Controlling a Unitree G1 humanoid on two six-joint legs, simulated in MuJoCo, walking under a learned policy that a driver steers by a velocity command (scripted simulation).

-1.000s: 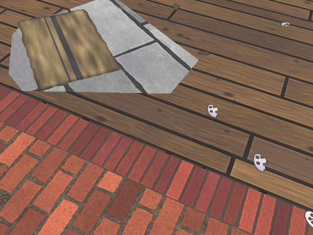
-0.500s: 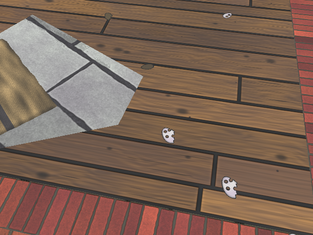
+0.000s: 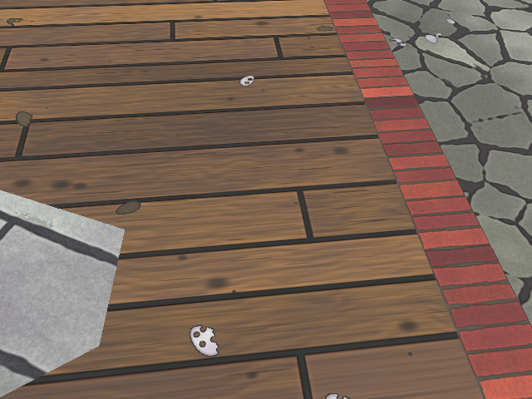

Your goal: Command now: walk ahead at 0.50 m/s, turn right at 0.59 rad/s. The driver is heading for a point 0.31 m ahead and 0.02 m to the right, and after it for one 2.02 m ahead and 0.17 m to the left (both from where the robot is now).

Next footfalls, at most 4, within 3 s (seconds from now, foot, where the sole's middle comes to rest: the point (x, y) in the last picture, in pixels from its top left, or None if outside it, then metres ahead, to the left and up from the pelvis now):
0.36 right None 0.33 -0.18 -0.78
0.92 left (273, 332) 0.67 -0.02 -0.78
1.38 right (333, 246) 0.96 -0.21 -0.78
1.90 left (219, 205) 1.12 0.14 -0.78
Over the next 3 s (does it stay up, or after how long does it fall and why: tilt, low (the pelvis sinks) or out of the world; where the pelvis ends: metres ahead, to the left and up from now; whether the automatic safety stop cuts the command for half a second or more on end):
stays up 1.55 0.23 -0.01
